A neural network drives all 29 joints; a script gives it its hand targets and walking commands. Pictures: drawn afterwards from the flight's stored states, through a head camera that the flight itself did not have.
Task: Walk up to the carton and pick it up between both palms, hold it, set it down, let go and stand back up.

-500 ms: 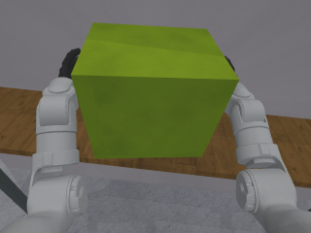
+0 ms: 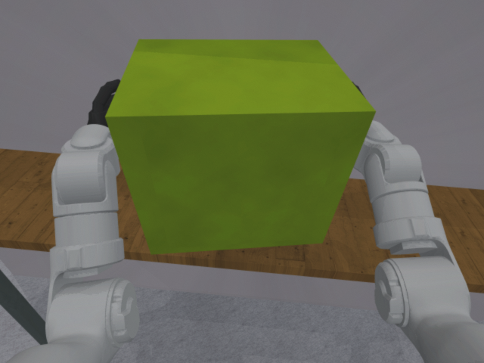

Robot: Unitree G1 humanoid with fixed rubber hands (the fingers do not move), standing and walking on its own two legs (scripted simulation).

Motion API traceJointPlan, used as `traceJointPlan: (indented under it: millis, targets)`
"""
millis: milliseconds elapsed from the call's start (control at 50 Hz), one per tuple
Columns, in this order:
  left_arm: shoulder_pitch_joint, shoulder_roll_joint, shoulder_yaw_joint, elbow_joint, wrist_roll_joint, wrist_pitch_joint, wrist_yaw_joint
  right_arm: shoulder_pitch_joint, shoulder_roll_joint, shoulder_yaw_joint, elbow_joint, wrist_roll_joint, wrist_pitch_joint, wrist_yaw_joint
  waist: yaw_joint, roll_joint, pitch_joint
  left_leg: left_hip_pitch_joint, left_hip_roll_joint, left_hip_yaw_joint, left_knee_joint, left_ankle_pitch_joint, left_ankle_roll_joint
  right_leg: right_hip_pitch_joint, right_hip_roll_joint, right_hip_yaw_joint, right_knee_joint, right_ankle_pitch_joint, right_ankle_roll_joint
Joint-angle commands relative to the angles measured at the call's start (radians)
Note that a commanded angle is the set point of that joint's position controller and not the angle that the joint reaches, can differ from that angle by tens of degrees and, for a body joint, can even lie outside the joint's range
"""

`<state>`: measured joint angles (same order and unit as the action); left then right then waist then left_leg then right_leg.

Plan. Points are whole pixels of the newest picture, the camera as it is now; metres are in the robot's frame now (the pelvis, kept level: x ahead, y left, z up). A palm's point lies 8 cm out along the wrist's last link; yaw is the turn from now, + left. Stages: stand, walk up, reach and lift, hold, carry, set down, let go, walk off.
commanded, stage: reach and lift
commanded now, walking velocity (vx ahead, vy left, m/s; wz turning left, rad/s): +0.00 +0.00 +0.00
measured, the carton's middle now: (235, 146) +0.38 -0.01 +0.22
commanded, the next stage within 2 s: hold in 0.82 s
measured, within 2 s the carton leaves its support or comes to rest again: neither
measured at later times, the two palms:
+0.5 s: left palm (96, 118) +0.36 +0.18 +0.28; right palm (358, 108) +0.37 -0.19 +0.29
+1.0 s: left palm (89, 115) +0.35 +0.19 +0.29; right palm (359, 100) +0.37 -0.19 +0.30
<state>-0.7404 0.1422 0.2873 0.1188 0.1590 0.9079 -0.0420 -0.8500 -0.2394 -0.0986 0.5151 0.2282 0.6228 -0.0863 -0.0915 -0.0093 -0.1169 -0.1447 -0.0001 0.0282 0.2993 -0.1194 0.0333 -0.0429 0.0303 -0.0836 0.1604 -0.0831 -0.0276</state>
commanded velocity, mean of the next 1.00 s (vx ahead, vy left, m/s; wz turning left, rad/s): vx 0.00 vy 0.00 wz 0.00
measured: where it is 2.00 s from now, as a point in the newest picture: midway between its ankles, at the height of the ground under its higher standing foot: outside the picture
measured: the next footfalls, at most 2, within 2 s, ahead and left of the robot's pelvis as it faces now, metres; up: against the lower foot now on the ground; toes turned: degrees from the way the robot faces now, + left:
none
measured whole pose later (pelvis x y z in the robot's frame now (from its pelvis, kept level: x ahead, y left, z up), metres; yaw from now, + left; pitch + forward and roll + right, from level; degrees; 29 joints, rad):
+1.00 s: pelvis +0.00 -0.01 +0.00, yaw +0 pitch -2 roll -1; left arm -0.81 0.17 0.33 0.13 0.17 1.00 -0.07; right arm -0.98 -0.29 -0.03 0.60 0.34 0.70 -0.15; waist -0.08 -0.01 -0.17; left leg -0.13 0.00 0.02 0.30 -0.12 0.02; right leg -0.04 0.03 -0.08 0.17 -0.10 -0.03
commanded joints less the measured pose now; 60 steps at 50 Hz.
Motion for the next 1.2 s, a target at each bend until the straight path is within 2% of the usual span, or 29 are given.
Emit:
traceJointPlan:
  millis: [0, 60, 140, 180, 200, 240, 280, 300, 320, 360, 400, 460, 500, 540, 580, 620, 700, 800, 840, 880, 980, 1020, 1100, 1140, 1180]
  targets:
    - [-0.756, -0.307, -0.314, -0.19, -0.163, -0.081, -0.142, -0.748, 0.282, 0.172, -0.251, 0.093, -0.038, 0.074, -0.004, 0.045, -0.373, 0.181, 0.004, -0.059, -0.01, 0.183, -0.01, 0.061, -0.004, 0.059, 0.004, 0.138, -0.013]
    - [-0.783, -0.304, -0.307, -0.155, -0.164, -0.075, -0.144, -0.773, 0.279, 0.158, -0.201, 0.095, -0.029, 0.078, -0.003, 0.047, -0.357, 0.14, 0.007, -0.056, -0.028, 0.094, -0.008, 0.053, -0.007, 0.066, 0.001, 0.062, -0.017]
    - [-0.809, -0.324, -0.321, -0.162, -0.182, -0.079, -0.144, -0.823, 0.293, 0.164, -0.222, 0.116, -0.034, 0.069, -0.008, 0.059, -0.411, 0.158, 0.004, -0.059, -0.015, 0.151, -0.015, 0.07, -0.005, 0.069, 0.01, 0.108, -0.015]
    - [-0.822, -0.309, -0.306, -0.12, -0.174, -0.074, -0.147, -0.822, 0.282, 0.155, -0.17, 0.114, -0.022, 0.069, -0.005, 0.061, -0.375, 0.142, 0.004, -0.061, -0.021, 0.121, -0.018, 0.06, -0.006, 0.066, 0.006, 0.085, -0.017]
    - [-0.84, -0.31, -0.3, -0.114, -0.181, -0.075, -0.149, -0.843, 0.284, 0.153, -0.165, 0.11, -0.019, 0.069, 0.001, 0.05, -0.377, 0.128, 0.006, -0.067, -0.028, 0.104, -0.014, 0.065, -0.003, 0.064, 0.008, 0.072, -0.019]
    - [-0.859, -0.317, -0.302, -0.136, -0.18, -0.078, -0.147, -0.853, 0.298, 0.154, -0.162, 0.12, -0.019, 0.068, -0.001, 0.062, -0.393, 0.124, 0.006, -0.063, -0.029, 0.113, -0.015, 0.069, -0.002, 0.069, 0.011, 0.08, -0.016]
    - [-0.832, -0.316, -0.291, -0.122, -0.175, -0.076, -0.154, -0.835, 0.302, 0.168, -0.159, 0.132, -0.016, 0.065, 0.004, 0.043, -0.386, 0.138, 0.006, -0.061, -0.025, 0.152, -0.012, 0.084, -0.002, 0.073, 0.011, 0.12, -0.013]
    - [-0.842, -0.313, -0.292, -0.128, -0.175, -0.074, -0.157, -0.847, 0.291, 0.162, -0.153, 0.133, -0.012, 0.061, -0.002, 0.052, -0.402, 0.146, 0.004, -0.064, -0.023, 0.162, -0.018, 0.082, -0.003, 0.069, 0.011, 0.128, -0.013]
    - [-0.829, -0.318, -0.276, -0.103, -0.166, -0.066, -0.16, -0.849, 0.295, 0.163, -0.145, 0.136, -0.007, 0.06, 0.01, 0.041, -0.373, 0.143, 0.005, -0.063, -0.024, 0.161, -0.017, 0.078, -0.003, 0.069, 0.007, 0.122, -0.011]
    - [-0.84, -0.314, -0.281, -0.105, -0.166, -0.063, -0.166, -0.846, 0.292, 0.156, -0.134, 0.138, -0.003, 0.058, 0.005, 0.043, -0.372, 0.126, 0.003, -0.064, -0.029, 0.128, -0.022, 0.076, -0.002, 0.068, 0.005, 0.093, -0.013]
    - [-0.854, -0.327, -0.289, -0.127, -0.173, -0.063, -0.164, -0.863, 0.302, 0.168, -0.149, 0.149, -0.004, 0.057, 0.003, 0.041, -0.402, 0.139, 0.004, -0.065, -0.028, 0.146, -0.02, 0.076, -0.003, 0.071, 0.012, 0.116, -0.014]
    - [-0.836, -0.326, -0.307, -0.19, -0.178, -0.056, -0.17, -0.842, 0.306, 0.188, -0.189, 0.177, -0.001, 0.043, -0.008, 0.054, -0.428, 0.181, 0.0, -0.064, -0.005, 0.244, -0.025, 0.096, 0.001, 0.077, 0.016, 0.2, -0.007]
    - [-0.824, -0.328, -0.311, -0.21, -0.183, -0.047, -0.175, -0.84, 0.314, 0.211, -0.227, 0.195, 0.007, 0.032, -0.001, 0.046, -0.453, 0.201, -0.002, -0.065, 0.007, 0.293, -0.024, 0.11, 0.001, 0.078, 0.016, 0.249, -0.003]
    - [-0.819, -0.306, -0.302, -0.218, -0.179, -0.039, -0.177, -0.823, 0.296, 0.206, -0.216, 0.192, 0.018, 0.025, 0.0, 0.04, -0.423, 0.193, -0.002, -0.065, 0.002, 0.267, -0.025, 0.105, -0.004, 0.075, 0.012, 0.229, -0.004]
    - [-0.814, -0.317, -0.298, -0.195, -0.173, -0.026, -0.179, -0.831, 0.292, 0.195, -0.195, 0.192, 0.025, 0.025, 0.001, 0.053, -0.377, 0.157, 0.002, -0.069, -0.014, 0.19, -0.028, 0.081, -0.003, 0.071, 0.009, 0.154, -0.009]
    - [-0.861, -0.325, -0.313, -0.23, -0.184, -0.023, -0.174, -0.863, 0.305, 0.199, -0.21, 0.198, 0.023, 0.027, 0.0, 0.056, -0.384, 0.138, 0.004, -0.066, -0.02, 0.173, -0.022, 0.066, -0.006, 0.076, 0.012, 0.137, -0.01]
    - [-0.853, -0.33, -0.307, -0.202, -0.183, -0.018, -0.174, -0.872, 0.304, 0.199, -0.202, 0.196, 0.027, 0.025, 0.004, 0.053, -0.382, 0.134, 0.007, -0.067, -0.022, 0.147, -0.027, 0.083, -0.003, 0.074, 0.017, 0.111, -0.009]
    - [-0.84, -0.323, -0.302, -0.208, -0.18, -0.011, -0.179, -0.863, 0.316, 0.221, -0.217, 0.219, 0.034, 0.015, 0.011, 0.039, -0.401, 0.145, 0.001, -0.063, -0.01, 0.224, -0.02, 0.108, -0.01, 0.088, 0.021, 0.197, -0.001]
    - [-0.853, -0.319, -0.294, -0.2, -0.183, -0.009, -0.186, -0.874, 0.32, 0.223, -0.207, 0.221, 0.041, 0.01, 0.02, 0.034, -0.4, 0.129, -0.002, -0.06, -0.017, 0.19, -0.016, 0.107, -0.012, 0.084, 0.019, 0.163, -0.002]
    - [-0.862, -0.326, -0.306, -0.213, -0.194, -0.014, -0.183, -0.872, 0.328, 0.217, -0.219, 0.226, 0.04, 0.007, 0.008, 0.042, -0.423, 0.143, -0.002, -0.058, -0.016, 0.171, -0.017, 0.101, -0.014, 0.084, 0.019, 0.148, 0.001]
    - [-0.844, -0.314, -0.292, -0.207, -0.18, 0.001, -0.19, -0.858, 0.312, 0.222, -0.193, 0.243, 0.056, -0.002, 0.014, 0.052, -0.379, 0.139, -0.001, -0.061, -0.015, 0.213, -0.022, 0.098, -0.012, 0.085, 0.022, 0.176, 0.001]
    - [-0.835, -0.315, -0.296, -0.225, -0.184, 0.005, -0.193, -0.855, 0.319, 0.227, -0.217, 0.252, 0.054, -0.006, 0.014, 0.042, -0.397, 0.158, -0.004, -0.061, -0.01, 0.227, -0.022, 0.095, -0.012, 0.086, 0.019, 0.188, 0.003]
    - [-0.828, -0.323, -0.287, -0.19, -0.177, 0.009, -0.197, -0.852, 0.315, 0.216, -0.198, 0.242, 0.06, -0.01, 0.015, 0.044, -0.362, 0.137, 0.001, -0.063, -0.021, 0.189, -0.027, 0.098, -0.01, 0.083, 0.017, 0.15, 0.0]
    - [-0.861, -0.328, -0.313, -0.238, -0.187, 0.007, -0.192, -0.877, 0.309, 0.216, -0.215, 0.252, 0.06, -0.01, 0.006, 0.073, -0.39, 0.157, 0.0, -0.066, -0.015, 0.199, -0.036, 0.085, -0.007, 0.081, 0.021, 0.147, -0.003]
    - [-0.849, -0.333, -0.316, -0.245, -0.194, 0.009, -0.19, -0.871, 0.308, 0.225, -0.236, 0.256, 0.064, -0.012, 0.012, 0.065, -0.391, 0.153, 0.001, -0.069, -0.008, 0.222, -0.037, 0.094, -0.005, 0.085, 0.024, 0.165, -0.007]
